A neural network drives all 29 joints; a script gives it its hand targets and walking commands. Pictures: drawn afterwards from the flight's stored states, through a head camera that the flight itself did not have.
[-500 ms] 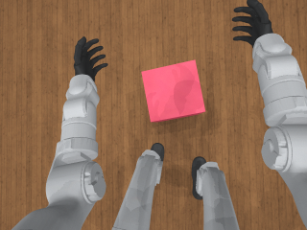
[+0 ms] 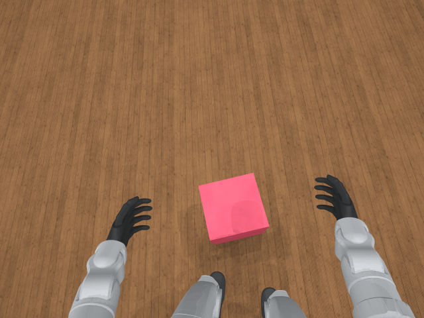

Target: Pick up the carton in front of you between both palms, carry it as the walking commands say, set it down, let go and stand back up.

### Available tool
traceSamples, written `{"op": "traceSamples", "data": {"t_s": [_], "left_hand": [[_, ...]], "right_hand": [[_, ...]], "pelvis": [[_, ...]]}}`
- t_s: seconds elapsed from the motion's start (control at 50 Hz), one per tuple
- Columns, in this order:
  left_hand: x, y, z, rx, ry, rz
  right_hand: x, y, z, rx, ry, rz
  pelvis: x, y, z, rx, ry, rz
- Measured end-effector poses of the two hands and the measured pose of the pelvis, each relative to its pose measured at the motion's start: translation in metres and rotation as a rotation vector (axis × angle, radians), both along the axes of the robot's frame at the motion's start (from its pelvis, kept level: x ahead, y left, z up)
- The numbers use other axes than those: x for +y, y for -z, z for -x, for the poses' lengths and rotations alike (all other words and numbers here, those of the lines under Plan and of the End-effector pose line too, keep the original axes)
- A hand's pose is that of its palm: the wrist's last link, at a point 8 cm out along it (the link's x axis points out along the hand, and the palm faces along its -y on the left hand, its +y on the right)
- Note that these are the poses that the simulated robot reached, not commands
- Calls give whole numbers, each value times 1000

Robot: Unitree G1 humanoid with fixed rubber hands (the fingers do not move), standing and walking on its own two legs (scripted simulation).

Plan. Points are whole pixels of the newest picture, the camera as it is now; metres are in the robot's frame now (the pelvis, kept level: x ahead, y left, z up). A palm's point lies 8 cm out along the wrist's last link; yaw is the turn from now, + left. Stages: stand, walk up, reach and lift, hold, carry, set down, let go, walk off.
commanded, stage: let go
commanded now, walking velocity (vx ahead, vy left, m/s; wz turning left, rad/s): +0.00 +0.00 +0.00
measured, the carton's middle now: (232, 211) +0.40 +0.04 -0.62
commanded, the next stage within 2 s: stand in 0.84 s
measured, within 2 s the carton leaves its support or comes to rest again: neither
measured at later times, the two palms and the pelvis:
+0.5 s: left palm (128, 269) +0.19 +0.20 -0.03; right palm out of the picture +0.20 -0.27 -0.03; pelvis +0.03 -0.04 +0.04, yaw +2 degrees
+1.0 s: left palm (96, 279) +0.17 +0.26 -0.05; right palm out of the picture +0.17 -0.28 -0.04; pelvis +0.03 -0.01 +0.03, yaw +1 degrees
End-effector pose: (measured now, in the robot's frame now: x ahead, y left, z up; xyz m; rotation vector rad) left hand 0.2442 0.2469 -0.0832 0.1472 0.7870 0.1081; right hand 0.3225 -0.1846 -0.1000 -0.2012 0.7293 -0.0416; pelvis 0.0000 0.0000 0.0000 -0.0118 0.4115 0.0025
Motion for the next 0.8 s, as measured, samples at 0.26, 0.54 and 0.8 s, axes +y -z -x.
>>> {"op": "traceSamples", "data": {"t_s": [0.26,0.54,0.8], "left_hand": [[-26,-46,63,14,-21,2],[-50,-52,52,-4,32,0],[-29,-57,61,24,-13,-57]], "right_hand": [[-43,-43,72,27,-9,-2],[-85,-70,129,60,29,-5],[-68,-66,132,49,28,0]], "pelvis": [[-17,-30,-28,-259,-21,-20],[-38,-36,-33,-449,-19,-32],[-27,-32,-26,-494,-31,-29]]}}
